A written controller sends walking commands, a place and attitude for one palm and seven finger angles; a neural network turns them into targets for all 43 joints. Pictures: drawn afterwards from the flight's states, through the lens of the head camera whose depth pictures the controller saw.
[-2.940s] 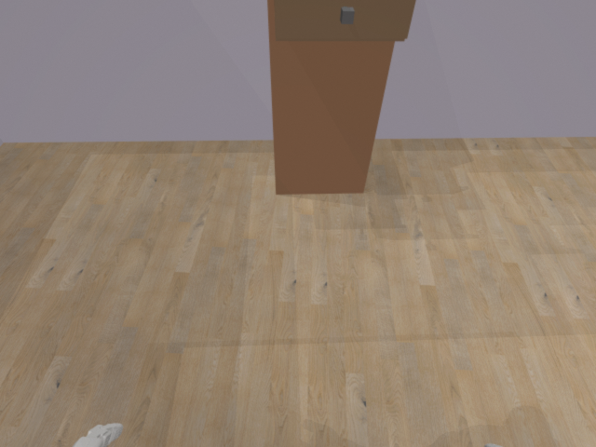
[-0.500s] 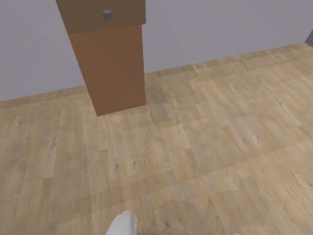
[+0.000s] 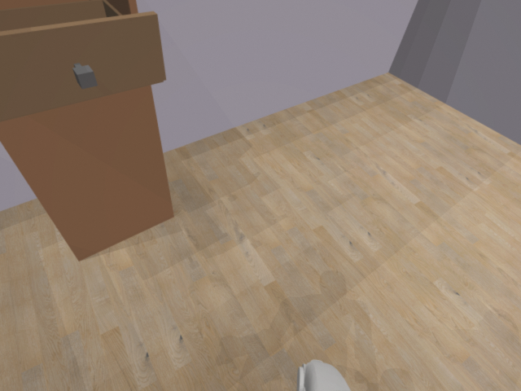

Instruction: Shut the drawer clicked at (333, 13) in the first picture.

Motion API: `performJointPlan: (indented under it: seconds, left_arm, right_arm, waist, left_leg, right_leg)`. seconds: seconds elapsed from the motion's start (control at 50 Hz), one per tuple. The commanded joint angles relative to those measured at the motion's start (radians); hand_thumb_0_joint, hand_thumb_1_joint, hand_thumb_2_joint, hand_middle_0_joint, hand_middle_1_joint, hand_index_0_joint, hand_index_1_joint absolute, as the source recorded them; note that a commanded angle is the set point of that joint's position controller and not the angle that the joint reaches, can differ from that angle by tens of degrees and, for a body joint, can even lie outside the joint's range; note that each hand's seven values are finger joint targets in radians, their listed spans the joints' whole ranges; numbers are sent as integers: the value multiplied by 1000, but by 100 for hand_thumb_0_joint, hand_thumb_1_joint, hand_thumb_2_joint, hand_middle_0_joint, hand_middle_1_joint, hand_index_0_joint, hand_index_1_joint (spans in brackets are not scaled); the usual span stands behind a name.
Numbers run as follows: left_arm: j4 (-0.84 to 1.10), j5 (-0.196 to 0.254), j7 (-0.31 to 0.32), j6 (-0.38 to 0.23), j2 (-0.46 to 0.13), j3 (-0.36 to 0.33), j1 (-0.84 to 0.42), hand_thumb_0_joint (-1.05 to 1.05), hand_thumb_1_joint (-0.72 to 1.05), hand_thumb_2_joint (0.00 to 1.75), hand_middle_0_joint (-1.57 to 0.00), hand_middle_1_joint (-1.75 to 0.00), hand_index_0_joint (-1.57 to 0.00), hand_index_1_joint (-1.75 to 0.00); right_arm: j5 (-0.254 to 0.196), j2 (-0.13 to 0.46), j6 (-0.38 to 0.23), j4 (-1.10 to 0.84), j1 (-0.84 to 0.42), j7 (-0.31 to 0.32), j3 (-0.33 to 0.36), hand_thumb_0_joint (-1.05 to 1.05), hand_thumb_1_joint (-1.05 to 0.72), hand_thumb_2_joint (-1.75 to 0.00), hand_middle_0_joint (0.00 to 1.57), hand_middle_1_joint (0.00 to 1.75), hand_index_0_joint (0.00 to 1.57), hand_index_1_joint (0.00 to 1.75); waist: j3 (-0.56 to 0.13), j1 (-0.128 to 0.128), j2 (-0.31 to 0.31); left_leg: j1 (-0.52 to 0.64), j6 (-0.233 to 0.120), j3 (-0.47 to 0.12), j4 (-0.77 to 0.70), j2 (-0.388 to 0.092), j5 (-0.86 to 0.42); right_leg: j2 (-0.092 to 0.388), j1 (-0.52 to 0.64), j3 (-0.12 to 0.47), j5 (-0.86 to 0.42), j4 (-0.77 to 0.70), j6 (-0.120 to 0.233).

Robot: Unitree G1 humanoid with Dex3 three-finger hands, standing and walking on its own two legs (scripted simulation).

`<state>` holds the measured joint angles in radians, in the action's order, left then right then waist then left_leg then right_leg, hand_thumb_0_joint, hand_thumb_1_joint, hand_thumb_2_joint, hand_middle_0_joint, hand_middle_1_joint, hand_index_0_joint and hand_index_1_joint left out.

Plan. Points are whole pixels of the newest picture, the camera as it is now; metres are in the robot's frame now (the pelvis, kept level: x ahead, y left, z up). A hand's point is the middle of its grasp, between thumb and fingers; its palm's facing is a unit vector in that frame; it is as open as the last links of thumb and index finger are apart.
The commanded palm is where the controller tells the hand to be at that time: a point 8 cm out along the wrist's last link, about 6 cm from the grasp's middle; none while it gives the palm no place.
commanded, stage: walk to a spot facing it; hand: left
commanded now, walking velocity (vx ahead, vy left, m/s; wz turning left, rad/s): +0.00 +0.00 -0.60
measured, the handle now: (82, 73) +0.66 +0.44 +0.12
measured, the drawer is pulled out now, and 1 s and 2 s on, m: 0.19 0.19 0.19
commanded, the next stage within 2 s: none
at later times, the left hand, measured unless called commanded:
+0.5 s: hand (201, 324) +0.28 +0.12 -0.19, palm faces -0.24 -0.95 -0.20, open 7.4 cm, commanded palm none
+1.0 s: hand (168, 283) +0.36 +0.21 -0.18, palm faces -0.46 -0.87 -0.19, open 7.4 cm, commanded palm none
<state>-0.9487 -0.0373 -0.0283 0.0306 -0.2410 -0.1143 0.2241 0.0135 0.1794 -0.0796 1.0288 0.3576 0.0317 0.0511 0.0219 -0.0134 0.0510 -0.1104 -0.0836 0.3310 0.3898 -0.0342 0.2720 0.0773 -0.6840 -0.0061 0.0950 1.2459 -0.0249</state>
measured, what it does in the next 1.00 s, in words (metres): walks ahead, turning right: right foot, then left foot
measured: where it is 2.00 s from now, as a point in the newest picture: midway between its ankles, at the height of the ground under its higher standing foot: outside the picture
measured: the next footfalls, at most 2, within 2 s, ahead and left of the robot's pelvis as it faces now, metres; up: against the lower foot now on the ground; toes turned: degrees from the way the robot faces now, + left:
right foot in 0.36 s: +0.19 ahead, -0.10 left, +0.00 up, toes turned -19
left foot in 0.82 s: +0.28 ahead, +0.11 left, +0.00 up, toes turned -24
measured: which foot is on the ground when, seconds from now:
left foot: down 0.00-0.36, up 0.38-0.80, down 0.82-1.00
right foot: up 0.00-0.34, down 0.36-0.84, up 0.86-1.00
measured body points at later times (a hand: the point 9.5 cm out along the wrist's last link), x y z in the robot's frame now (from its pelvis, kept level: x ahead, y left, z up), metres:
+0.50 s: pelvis +0.14 -0.03 -0.02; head +0.19 -0.04 +0.43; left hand +0.29 +0.18 -0.17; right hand +0.09 -0.24 -0.18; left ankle +0.09 +0.12 -0.65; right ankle +0.16 -0.09 -0.74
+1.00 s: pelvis +0.20 +0.05 +0.00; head +0.26 +0.07 +0.44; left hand +0.38 +0.26 -0.17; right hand +0.17 -0.21 -0.11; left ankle +0.24 +0.12 -0.74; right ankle +0.09 -0.06 -0.64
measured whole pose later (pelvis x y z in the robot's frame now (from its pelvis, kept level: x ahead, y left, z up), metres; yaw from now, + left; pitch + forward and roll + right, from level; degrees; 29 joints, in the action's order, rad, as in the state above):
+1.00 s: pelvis +0.20 +0.05 +0.00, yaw -34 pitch +0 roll -3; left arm -0.91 -0.03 -0.02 0.07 -0.28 -0.11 0.24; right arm 0.02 0.15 0.01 0.86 0.15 0.02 0.01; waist 0.07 -0.05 0.06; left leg -0.22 -0.04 0.15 0.50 -0.07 0.28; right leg -0.02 -0.53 0.04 0.40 1.21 -0.07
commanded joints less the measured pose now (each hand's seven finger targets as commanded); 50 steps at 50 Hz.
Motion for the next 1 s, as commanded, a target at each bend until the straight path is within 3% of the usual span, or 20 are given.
performJointPlan:
  seconds: [0.0,0.18,0.28,0.3,0.32,0.34,0.36,0.38,0.42,0.48,0.58,0.68,0.72,0.76,0.78,0.8,0.82,0.86,0.9,0.98]
  left_arm:
    - [43,1,-10,9,19,18,13,0,90,90,-20,-30,-20,-30]
    - [93,9,-4,-1,44,41,-173,0,90,90,-20,-30,-20,-30]
    - [78,6,9,-24,3,29,-55,0,90,90,-20,-30,-20,-30]
    - [59,4,11,-40,-24,21,36,0,90,90,-20,-30,-20,-30]
    - [23,2,17,-56,-87,5,160,0,90,90,-20,-30,-20,-30]
    - [11,11,34,-68,-189,-12,227,0,90,90,-20,-30,-20,-30]
    - [9,36,52,-53,-224,-19,223,0,90,90,-20,-30,-20,-30]
    - [23,38,61,-42,-187,-10,157,0,90,90,-20,-30,-20,-30]
    - [57,39,61,-48,-136,4,50,0,90,90,-20,-30,-20,-30]
    - [76,25,61,-53,-107,14,-35,0,90,90,-20,-30,-20,-30]
    - [81,15,43,-41,-124,5,-9,0,90,90,-20,-30,-20,-30]
    - [100,11,38,-23,-155,-7,32,0,90,90,-20,-30,-20,-30]
    - [112,11,40,-17,-168,-12,24,0,90,90,-20,-30,-20,-30]
    - [122,16,43,-9,-169,-12,-12,0,90,90,-20,-30,-20,-30]
    - [134,24,41,-5,-150,-6,-29,0,90,90,-20,-30,-20,-30]
    - [155,35,34,-1,-86,5,-4,0,90,90,-20,-30,-20,-30]
    - [161,23,27,-4,-79,8,8,0,90,90,-20,-30,-20,-30]
    - [110,5,27,16,-129,-11,34,0,90,90,-20,-30,-20,-30]
    - [103,7,8,18,-118,-16,47,0,90,90,-20,-30,-20,-30]
    - [101,13,2,28,-81,-4,30,0,90,90,-20,-30,-20,-30]
  right_arm:
    - [-5,89,-28,-32,78,5,4,0,-90,-90,20,30,20,30]
    - [13,97,14,26,183,11,4,0,-90,-90,20,30,20,30]
    - [7,140,33,-2,135,4,31,0,-90,-90,20,30,20,30]
    - [2,155,34,-22,108,-1,34,0,-90,-90,20,30,20,30]
    - [-13,146,38,-48,90,-12,32,0,-90,-90,20,30,20,30]
    - [-25,79,40,-95,95,-13,23,0,-90,-90,20,30,20,30]
    - [-20,78,46,-122,10,0,21,0,-90,-90,20,30,20,30]
    - [-16,64,56,-133,-31,1,23,0,-90,-90,20,30,20,30]
    - [-1,67,75,-132,-52,-6,24,0,-90,-90,20,30,20,30]
    - [7,53,107,-107,-24,-1,21,0,-90,-90,20,30,20,30]
    - [8,70,108,-152,-115,-6,18,0,-90,-90,20,30,20,30]
    - [0,91,93,-219,-256,-5,13,0,-90,-90,20,30,20,30]
    - [-7,103,87,-231,-259,-2,14,0,-90,-90,20,30,20,30]
    - [-11,118,79,-219,-192,3,16,0,-90,-90,20,30,20,30]
    - [-10,150,73,-205,-142,7,23,0,-90,-90,20,30,20,30]
    - [2,245,64,-211,-124,8,39,0,-90,-90,20,30,20,30]
    - [4,303,74,-225,-127,4,49,0,-90,-90,20,30,20,30]
    - [9,198,76,-242,-229,8,23,0,-90,-90,20,30,20,30]
    - [10,180,68,-261,-262,8,13,0,-90,-90,20,30,20,30]
    - [4,165,61,-220,-152,10,18,0,-90,-90,20,30,20,30]
  waist:
    - [69,-1,-135]
    - [84,64,-175]
    - [-33,-1,-221]
    - [-89,-50,-206]
    - [-189,-108,-104]
    - [-292,-103,129]
    - [-311,-108,96]
    - [-180,-74,11]
    - [-121,-10,-12]
    - [-42,58,-40]
    - [-59,34,78]
    - [-100,-23,107]
    - [-121,-26,122]
    - [-151,13,107]
    - [-173,41,53]
    - [-186,43,-206]
    - [-142,35,-354]
    - [-38,-2,-272]
    - [-6,-25,-210]
    - [-49,4,-211]
  left_leg:
    - [60,86,-159,-173,-294,-419]
    - [205,0,-32,-36,-315,-834]
    - [230,2,14,219,-341,-1063]
    - [161,28,15,375,-331,-1003]
    - [-37,73,18,642,-303,-757]
    - [-425,154,-32,953,-95,273]
    - [-487,156,-216,1069,-65,395]
    - [-512,151,-282,1060,-110,298]
    - [-485,163,-325,966,-134,173]
    - [-392,174,-319,852,-119,116]
    - [-383,182,-309,671,-79,69]
    - [-329,179,-300,442,-22,128]
    - [-272,169,-300,340,2,135]
    - [-141,159,-303,137,7,38]
    - [23,142,-319,7,-38,-71]
    - [179,73,-550,-88,-283,-208]
    - [139,-24,-677,-80,-472,-429]
    - [-72,-19,-543,-107,-391,-335]
    - [-71,0,-402,-83,-294,-373]
    - [35,3,-305,-59,-269,-454]
  right_leg:
    - [26,-122,0,-36,-35,-8]
    - [-32,-10,-150,129,-394,26]
    - [-100,218,-188,194,-559,76]
    - [-103,380,-177,133,-659,88]
    - [-11,666,-69,-131,-750,133]
    - [297,951,431,-784,-719,288]
    - [354,928,454,-943,-754,373]
    - [315,820,340,-832,-774,355]
    - [221,648,272,-616,-832,257]
    - [151,404,183,-482,-884,215]
    - [82,390,217,-278,-887,203]
    - [82,480,313,-336,-826,207]
    - [87,498,353,-380,-797,202]
    - [64,466,359,-351,-731,156]
    - [16,368,319,-251,-670,107]
    - [-121,158,200,133,-510,39]
    - [-144,55,66,525,-261,-11]
    - [-87,96,114,416,-64,-38]
    - [-74,90,66,324,28,-42]
    - [-55,81,33,260,29,-65]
